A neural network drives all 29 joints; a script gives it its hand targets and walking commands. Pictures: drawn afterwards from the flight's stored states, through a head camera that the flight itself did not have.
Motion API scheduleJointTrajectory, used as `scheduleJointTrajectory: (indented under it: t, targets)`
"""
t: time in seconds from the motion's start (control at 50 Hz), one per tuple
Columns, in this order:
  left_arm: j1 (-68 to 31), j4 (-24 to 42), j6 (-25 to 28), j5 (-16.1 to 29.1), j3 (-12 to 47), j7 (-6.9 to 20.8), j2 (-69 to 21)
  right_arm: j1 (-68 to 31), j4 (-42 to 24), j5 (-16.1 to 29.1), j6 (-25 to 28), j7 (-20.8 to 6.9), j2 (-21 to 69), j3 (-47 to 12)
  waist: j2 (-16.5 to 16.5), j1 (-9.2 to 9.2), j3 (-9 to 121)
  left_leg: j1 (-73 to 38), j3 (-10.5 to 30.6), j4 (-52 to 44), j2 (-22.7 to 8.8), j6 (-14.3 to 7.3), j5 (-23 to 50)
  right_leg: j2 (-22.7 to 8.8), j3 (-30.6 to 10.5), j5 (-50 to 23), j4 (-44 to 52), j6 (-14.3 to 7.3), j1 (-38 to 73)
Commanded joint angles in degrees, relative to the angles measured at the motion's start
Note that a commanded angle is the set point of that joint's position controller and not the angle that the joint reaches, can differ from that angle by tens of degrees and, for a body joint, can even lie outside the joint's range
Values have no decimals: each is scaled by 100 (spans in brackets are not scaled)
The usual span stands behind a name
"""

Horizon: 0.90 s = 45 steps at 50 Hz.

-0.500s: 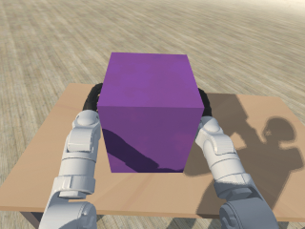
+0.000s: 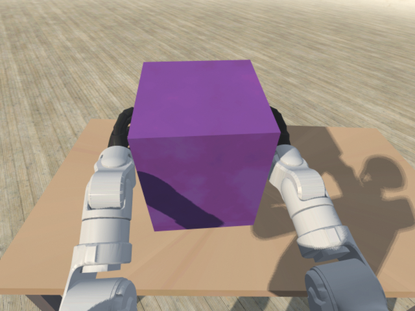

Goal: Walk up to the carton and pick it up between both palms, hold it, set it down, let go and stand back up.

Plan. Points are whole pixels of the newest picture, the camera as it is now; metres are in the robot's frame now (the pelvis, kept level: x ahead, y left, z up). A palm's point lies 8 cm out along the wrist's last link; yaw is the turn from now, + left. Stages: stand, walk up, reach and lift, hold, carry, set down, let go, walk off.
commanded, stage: hold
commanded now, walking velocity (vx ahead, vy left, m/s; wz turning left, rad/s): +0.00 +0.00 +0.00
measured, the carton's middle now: (201, 147) +0.39 -0.01 +0.17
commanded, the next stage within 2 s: none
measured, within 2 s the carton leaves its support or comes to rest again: neither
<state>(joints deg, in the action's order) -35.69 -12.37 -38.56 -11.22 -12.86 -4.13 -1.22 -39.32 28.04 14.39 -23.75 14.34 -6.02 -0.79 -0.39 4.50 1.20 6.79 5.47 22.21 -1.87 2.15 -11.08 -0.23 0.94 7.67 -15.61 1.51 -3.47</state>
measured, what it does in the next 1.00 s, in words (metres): stands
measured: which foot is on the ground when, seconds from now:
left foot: down 0.00-1.00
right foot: down 0.00-1.00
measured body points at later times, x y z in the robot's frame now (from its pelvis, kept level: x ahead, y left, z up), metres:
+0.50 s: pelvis +0.01 +0.00 +0.00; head -0.05 +0.03 +0.45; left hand +0.38 +0.16 +0.20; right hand +0.39 -0.14 +0.20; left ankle +0.02 +0.14 -0.75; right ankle +0.01 -0.14 -0.75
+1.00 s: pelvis +0.00 +0.00 +0.00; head -0.06 +0.01 +0.45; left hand +0.38 +0.15 +0.22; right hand +0.38 -0.15 +0.21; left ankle +0.02 +0.14 -0.75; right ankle +0.01 -0.14 -0.75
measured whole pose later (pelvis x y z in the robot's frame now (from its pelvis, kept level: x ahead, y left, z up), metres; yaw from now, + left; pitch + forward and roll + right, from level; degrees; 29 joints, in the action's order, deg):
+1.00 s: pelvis +0.00 +0.00 +0.00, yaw +0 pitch -5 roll -1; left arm -40.4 -14.7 -43.5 -11.6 -15.0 -2.6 0.5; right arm -44.9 32.1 15.7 -27.8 15.1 -5.8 -0.1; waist -0.2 3.4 3.7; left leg 6.1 5.3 21.8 -1.7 2.3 -10.9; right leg -0.1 0.1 8.3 -16.9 1.4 -3.6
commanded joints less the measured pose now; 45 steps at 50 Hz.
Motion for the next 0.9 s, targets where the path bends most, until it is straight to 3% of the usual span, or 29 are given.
scheduleJointTrajectory:
  t: [0.0, 0.02, 0.06, 0.08, 0.1, 0.12, 0.14, 0.16, 0.28, 0.3, 0.34, 0.36, 0.38, 0.4, 0.44, 0.46, 0.48, 0.52, 0.54, 0.56, 0.6, 0.64, 0.7, 0.72, 0.78, 0.8, 0.82, 0.86, 0.88]
  targets:
    - [-4550, 76, 495, 600, 2297, 925, -3243, -5745, -2066, 469, 351, -658, 4428, -2236, -152, -395, 2583, -114, -455, -527, 591, -315, 273, 211, -60, -497, 117, 212, 826]
    - [-4571, 275, 498, 693, 2455, 936, -3370, -5759, -2233, 468, 388, -662, 4476, -2244, -212, -442, 2761, -54, -493, -539, 599, -277, 365, 272, -57, -507, 88, 233, 857]
    - [-4775, 817, 582, 1005, 2873, 926, -3618, -5773, -2524, 654, 476, -628, 4700, -2457, -134, -279, 3369, -453, -455, -252, 574, -152, 1307, 381, 100, -1288, -165, 227, 1053]
    - [-4815, 1294, 601, 1049, 3152, 907, -3838, -5587, -2780, 682, 486, -595, 4623, -2497, 184, -92, 3905, -819, -409, -74, 611, 19, 1939, 427, 90, -1991, -203, 206, 1198]
    - [-4691, 861, 580, 986, 3023, 918, -3700, -5741, -2698, 748, 413, -546, 4490, -2424, -115, -123, 3696, -613, -379, -59, 612, -2, 1901, 445, 69, -2061, -186, 242, 1147]
    - [-4523, 270, 494, 874, 2685, 942, -3576, -5684, -2418, 592, 275, -531, 4335, -2185, -90, 17, 2983, -284, -381, -190, 651, -91, 1314, 380, 24, -1515, -61, 260, 967]
    - [-4463, 272, 410, 750, 2609, 964, -3566, -5589, -2100, 570, 216, -531, 4291, -2219, 19, -89, 2751, -315, -340, -310, 643, -144, 1034, 360, 4, -1177, -13, 242, 856]
    - [-4418, 81, 353, 802, 2525, 1035, -3438, -5407, -1749, 469, 142, -505, 4272, -2016, -156, -16, 2421, -278, -400, -395, 612, -171, 812, 353, 80, -860, 110, 235, 621]
    - [-4535, 1021, 319, 1121, 3094, 982, -3722, -5813, -2665, 974, 180, -528, 4260, -2380, 245, 15, 3612, -833, -340, -15, 576, 67, 2027, 452, 124, -1655, -145, 157, 1100]
    - [-4600, 972, 295, 1114, 3127, 960, -3794, -5671, -2653, 881, 157, -498, 4269, -2319, 287, 138, 3408, -652, -302, -21, 649, 103, 1880, 462, 109, -1575, -84, 195, 990]
    - [-4740, 1227, 258, 1114, 3263, 918, -3923, -5602, -2518, 917, 125, -528, 4140, -2369, 389, 181, 3192, -893, -293, -8, 556, 187, 2151, 527, 182, -1309, -118, 100, 789]
    - [-4874, 1653, 272, 1240, 3474, 901, -3953, -5591, -2739, 991, 136, -536, 4226, -2342, 562, 253, 3548, -1092, -265, 81, 521, 240, 2264, 544, 202, -1374, -163, 71, 746]
    - [-4835, 1223, 232, 1108, 3283, 883, -3817, -5611, -2360, 938, 28, -575, 4146, -2234, 457, 144, 3058, -890, -252, 7, 475, 228, 1900, 527, 210, -1077, -77, 80, 575]
    - [-4761, 1162, 205, 1142, 3213, 860, -3828, -5782, -2529, 965, 59, -612, 4155, -2225, 323, 67, 3203, -862, -239, -60, 445, 175, 1878, 542, 224, -1028, -22, 79, 724]
    - [-4599, 1503, 219, 1066, 3248, 803, -3963, -5705, -2712, 1014, 111, -646, 4126, -2413, 342, -55, 3396, -913, -217, 9, 425, 196, 2225, 601, 187, -1368, -148, 81, 858]
    - [-4293, 1254, 154, 1073, 3242, 807, -3931, -5483, -2494, 1071, 58, -649, 4132, -2352, 523, 31, 3078, -893, -243, -4, 443, 231, 2490, 570, 152, -1566, -124, 74, 861]
    - [-4361, 1147, 122, 939, 3015, 831, -3771, -5479, -2423, 959, 14, -652, 3936, -2228, 446, 135, 2844, -998, -294, 77, 486, 248, 2504, 595, 166, -1458, -91, 57, 756]
    - [-4535, 1126, 43, 792, 2990, 902, -3836, -5105, -1666, 826, -112, -693, 3874, -1945, 736, 193, 2415, -892, -239, -160, 437, 274, 2010, 535, 202, -959, 23, 74, 677]
    - [-4712, 1195, 10, 781, 2899, 947, -3642, -5119, -1579, 838, -140, -724, 3877, -1962, 586, 162, 2385, -818, -322, -244, 475, 241, 1734, 482, 193, -906, 56, 69, 719]
    - [-4858, 1608, 56, 892, 3041, 943, -3766, -5345, -1863, 973, -97, -739, 4020, -2098, 488, 73, 2746, -832, -310, -259, 410, 222, 1865, 515, 192, -1093, -53, 50, 835]
    - [-4601, 1358, 40, 873, 2886, 927, -3685, -5517, -2103, 1104, -46, -729, 4075, -2241, 342, -27, 2782, -810, -316, -124, 463, 214, 2303, 522, 132, -1438, -82, 118, 1008]
    - [-4665, 1105, 26, 769, 2769, 926, -3659, -5591, -2031, 952, -17, -685, 4005, -2147, 451, 99, 2568, -713, -332, -146, 533, 202, 1946, 495, 144, -1159, -47, 75, 1023]
    - [-5172, 1287, 76, 819, 2881, 947, -3707, -5931, -2023, 956, -51, -701, 4252, -2190, 238, 1, 2619, -694, -374, -364, 497, 143, 1435, 488, 99, -753, -55, 83, 992]
    - [-4950, 781, 7, 739, 2678, 939, -3636, -6035, -2041, 978, -67, -714, 4136, -2122, 144, -85, 2461, -502, -320, -341, 454, 47, 1144, 464, 146, -620, -12, 119, 940]
    - [-4908, 718, 13, 820, 2805, 928, -3740, -6008, -2047, 909, -13, -671, 4165, -2050, 190, 64, 2741, -748, -402, -290, 511, 84, 1314, 512, 93, -667, 22, 97, 779]
    - [-5235, 700, 62, 862, 2693, 933, -3610, -5990, -1788, 849, -75, -676, 4274, -1999, 31, 46, 2583, -596, -396, -422, 514, 0, 970, 473, 70, -422, 40, 91, 737]
    - [-5180, 623, 68, 794, 2661, 916, -3758, -6074, -1814, 802, -69, -681, 4233, -1940, 252, -47, 2544, -467, -410, -365, 518, 14, 810, 464, 75, -332, 69, 84, 619]
    - [-5139, 751, 115, 923, 2669, 897, -3725, -6208, -1964, 950, -8, -725, 4412, -2138, 200, -219, 3056, -473, -386, -313, 535, -37, 1230, 452, 51, -767, -52, 89, 872]
    - [-5322, 853, 148, 950, 2717, 919, -3611, -5997, -1857, 927, -54, -702, 4509, -2049, 79, -90, 3033, -524, -384, -261, 550, -8, 1245, 440, -5, -858, -74, 109, 853]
